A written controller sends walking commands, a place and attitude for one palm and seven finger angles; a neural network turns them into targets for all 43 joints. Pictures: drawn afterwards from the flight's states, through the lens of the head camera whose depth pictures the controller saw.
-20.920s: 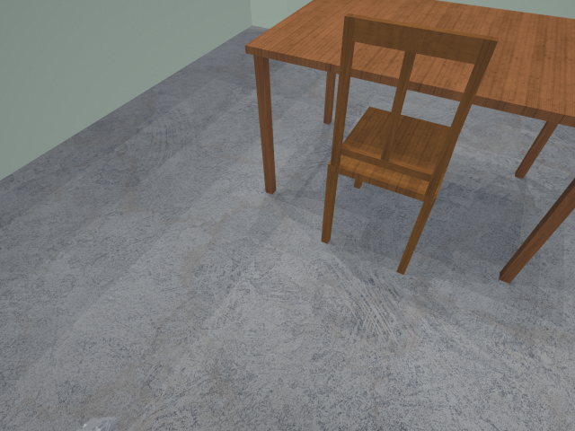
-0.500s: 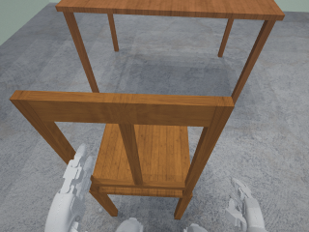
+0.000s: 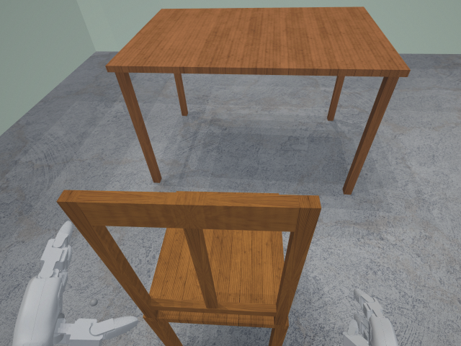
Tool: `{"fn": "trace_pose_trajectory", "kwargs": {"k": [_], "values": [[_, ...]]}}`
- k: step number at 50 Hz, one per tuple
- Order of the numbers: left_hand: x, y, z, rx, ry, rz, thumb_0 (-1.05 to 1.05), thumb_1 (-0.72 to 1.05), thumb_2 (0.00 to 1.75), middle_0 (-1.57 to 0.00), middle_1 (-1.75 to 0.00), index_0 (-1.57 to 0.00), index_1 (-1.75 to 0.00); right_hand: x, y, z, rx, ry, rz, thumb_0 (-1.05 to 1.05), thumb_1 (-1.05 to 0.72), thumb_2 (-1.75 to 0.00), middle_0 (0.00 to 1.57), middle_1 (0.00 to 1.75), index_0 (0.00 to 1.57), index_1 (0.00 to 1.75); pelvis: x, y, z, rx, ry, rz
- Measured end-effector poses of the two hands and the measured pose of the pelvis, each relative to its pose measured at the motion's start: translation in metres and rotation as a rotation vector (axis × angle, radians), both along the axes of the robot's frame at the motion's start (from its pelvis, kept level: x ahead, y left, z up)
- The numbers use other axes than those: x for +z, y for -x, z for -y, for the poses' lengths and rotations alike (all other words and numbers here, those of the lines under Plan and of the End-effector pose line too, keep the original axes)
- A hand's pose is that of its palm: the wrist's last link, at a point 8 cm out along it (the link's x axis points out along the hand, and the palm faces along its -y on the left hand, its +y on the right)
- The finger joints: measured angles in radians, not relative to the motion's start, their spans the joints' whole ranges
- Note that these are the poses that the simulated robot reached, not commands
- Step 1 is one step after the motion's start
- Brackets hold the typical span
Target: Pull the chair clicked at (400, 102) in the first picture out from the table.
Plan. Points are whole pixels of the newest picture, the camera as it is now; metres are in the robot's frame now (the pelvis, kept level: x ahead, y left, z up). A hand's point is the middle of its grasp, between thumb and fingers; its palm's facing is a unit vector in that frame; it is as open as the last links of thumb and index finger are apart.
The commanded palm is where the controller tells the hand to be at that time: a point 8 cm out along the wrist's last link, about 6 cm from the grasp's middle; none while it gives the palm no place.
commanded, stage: draw the hand back to the body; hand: left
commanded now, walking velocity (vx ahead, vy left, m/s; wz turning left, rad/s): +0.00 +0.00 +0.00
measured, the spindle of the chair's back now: (204, 273) +0.27 +0.09 -0.04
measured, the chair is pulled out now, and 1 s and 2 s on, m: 0.70 0.70 0.70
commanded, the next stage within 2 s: step back with the hand held close in 0.78 s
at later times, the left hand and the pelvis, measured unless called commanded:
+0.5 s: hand (49, 227) +0.22 +0.26 +0.18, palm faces +0.44 -0.77 -0.45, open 8.6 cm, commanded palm +0.17 +0.30 +0.20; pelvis +0.03 +0.00 +0.02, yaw -1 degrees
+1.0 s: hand (43, 229) +0.21 +0.26 +0.19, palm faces +0.44 -0.78 -0.44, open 7.5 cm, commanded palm +0.16 +0.29 +0.20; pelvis +0.01 +0.00 +0.03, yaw -2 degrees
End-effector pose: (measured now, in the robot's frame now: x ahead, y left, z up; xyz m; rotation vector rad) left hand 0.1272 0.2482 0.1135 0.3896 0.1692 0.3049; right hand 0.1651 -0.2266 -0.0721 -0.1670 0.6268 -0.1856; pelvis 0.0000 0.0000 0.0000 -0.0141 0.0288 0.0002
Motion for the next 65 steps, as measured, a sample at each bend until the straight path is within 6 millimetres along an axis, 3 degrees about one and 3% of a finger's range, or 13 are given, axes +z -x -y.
{"fn": "trace_pose_trajectory", "kwargs": {"k": [13, 22, 30, 46, 49, 52, 57, 65], "values": [[0.053, -0.031, -0.027, 0.062, -0.102, 0.148, 0.0, 0.33, 0.63, -0.14, -0.19, -0.13, -0.19, 0.016, -0.032, -0.008, 0.052, -0.024, 0.013, 0.01, -0.9, -0.9, 0.21, 0.3, 0.2, 0.3, 0.018, -0.018, 0.001, -0.015, -0.01, 0.056], [0.088, -0.048, -0.043, 0.1, -0.174, 0.258, 0.01, 0.65, 0.78, -0.18, -0.25, -0.18, -0.25, 0.014, -0.04, -0.007, 0.072, -0.027, -0.024, 0.01, -0.9, -0.9, 0.21, 0.3, 0.2, 0.3, 0.023, -0.026, 0.002, -0.019, -0.011, 0.068], [0.077, -0.051, -0.041, 0.095, -0.139, 0.216, 0.02, 0.79, 0.86, -0.21, -0.29, -0.2, -0.29, 0.012, -0.034, 0.001, 0.055, -0.025, -0.058, 0.01, -0.9, -0.9, 0.21, 0.3, 0.2, 0.3, 0.025, -0.025, 0.002, -0.024, -0.011, 0.072], [0.083, -0.04, -0.038, 0.089, -0.141, 0.251, 0.02, 0.88, 0.9, -0.22, -0.3, -0.21, -0.3, 0.014, -0.02, 0.004, 0.047, -0.024, -0.042, 0.01, -0.9, -0.9, 0.21, 0.3, 0.2, 0.3, 0.026, -0.013, 0.005, -0.026, -0.011, 0.091], [0.092, -0.04, -0.041, 0.069, -0.166, 0.286, 0.02, 0.88, 0.9, -0.22, -0.3, -0.21, -0.3, 0.014, -0.016, 0.005, 0.051, -0.023, -0.052, 0.01, -0.9, -0.9, 0.21, 0.3, 0.2, 0.3, 0.026, -0.009, 0.004, -0.031, -0.004, 0.078], [0.096, -0.043, -0.043, 0.047, -0.2, 0.291, 0.02, 0.88, 0.9, -0.22, -0.3, -0.21, -0.3, 0.014, -0.01, 0.007, 0.033, -0.022, -0.07, 0.01, -0.9, -0.9, 0.21, 0.3, 0.2, 0.3, 0.027, -0.002, 0.002, -0.043, -0.003, 0.06], [0.086, -0.043, -0.04, -0.014, -0.218, 0.21, 0.02, 0.89, 0.9, -0.21, -0.3, -0.21, -0.3, 0.012, 0.006, 0.012, -0.024, -0.02, -0.103, 0.01, -0.9, -0.9, 0.21, 0.3, 0.2, 0.3, 0.027, 0.007, -0.005, -0.06, -0.01, 0.032], [0.083, -0.026, -0.045, -0.055, -0.243, 0.191, 0.02, 0.88, 0.9, -0.22, -0.3, -0.21, -0.3, 0.009, 0.037, 0.01, -0.068, -0.001, -0.148, 0.01, -0.9, -0.9, 0.21, 0.3, 0.2, 0.3, 0.025, 0.027, -0.011, -0.06, -0.015, 0.019]]}}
